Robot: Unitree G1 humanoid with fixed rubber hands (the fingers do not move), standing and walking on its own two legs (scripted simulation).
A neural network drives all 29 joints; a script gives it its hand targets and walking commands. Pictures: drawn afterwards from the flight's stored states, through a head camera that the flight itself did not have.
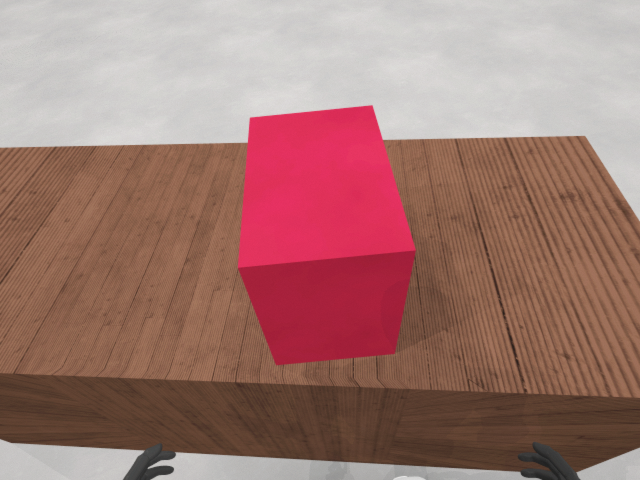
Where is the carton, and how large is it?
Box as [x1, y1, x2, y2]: [238, 105, 415, 364]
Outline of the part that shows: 372,105 250,118 238,268 276,364 394,353 415,249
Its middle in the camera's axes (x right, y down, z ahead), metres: +0.01 +0.00 +0.62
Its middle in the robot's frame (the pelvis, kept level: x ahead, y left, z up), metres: +0.47 +0.02 +0.00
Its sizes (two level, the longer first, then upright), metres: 0.293 0.195 0.275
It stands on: a pedestal, 0.61 m high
